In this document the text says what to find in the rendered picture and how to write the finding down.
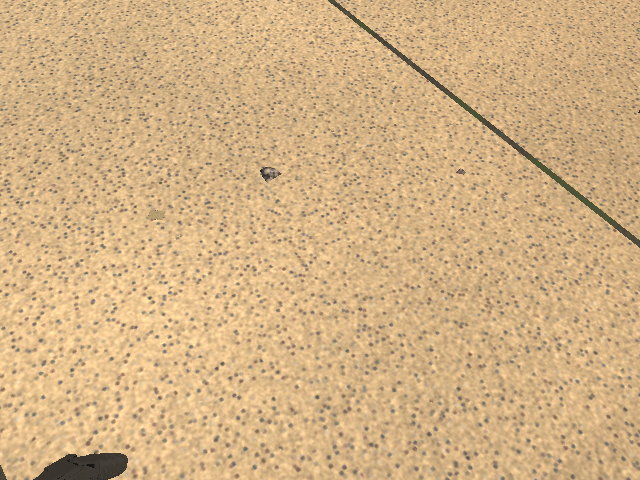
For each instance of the left robot hand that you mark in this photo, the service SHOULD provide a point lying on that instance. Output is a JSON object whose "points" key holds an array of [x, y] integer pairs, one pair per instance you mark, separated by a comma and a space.
{"points": [[101, 466]]}

